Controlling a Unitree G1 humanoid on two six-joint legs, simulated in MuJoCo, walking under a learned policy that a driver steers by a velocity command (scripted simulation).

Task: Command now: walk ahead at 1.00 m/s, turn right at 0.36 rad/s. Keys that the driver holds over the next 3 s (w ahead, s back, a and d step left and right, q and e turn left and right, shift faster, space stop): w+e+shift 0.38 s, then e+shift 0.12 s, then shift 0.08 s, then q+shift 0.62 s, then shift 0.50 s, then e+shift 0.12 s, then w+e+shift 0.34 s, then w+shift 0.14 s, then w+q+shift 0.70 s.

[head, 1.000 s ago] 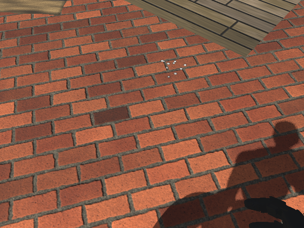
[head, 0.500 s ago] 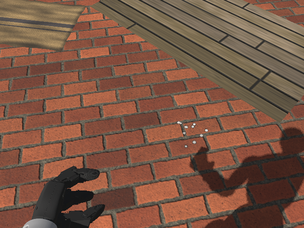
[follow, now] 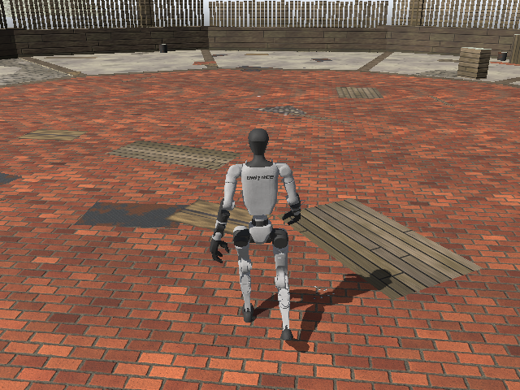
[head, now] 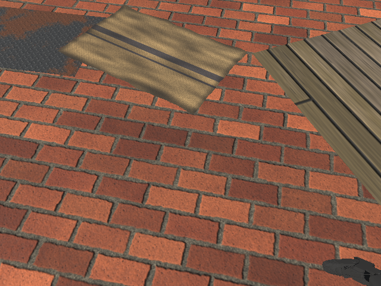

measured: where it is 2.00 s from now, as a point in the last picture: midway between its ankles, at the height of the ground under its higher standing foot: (268, 200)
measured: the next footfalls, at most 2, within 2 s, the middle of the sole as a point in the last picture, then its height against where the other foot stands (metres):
right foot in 0.38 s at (244, 260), level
left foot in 0.78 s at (252, 178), level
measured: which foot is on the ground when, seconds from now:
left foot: down 0.00-0.40, up 0.42-0.76, down 0.78-1.00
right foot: up 0.00-0.36, down 0.38-0.80, up 0.82-1.00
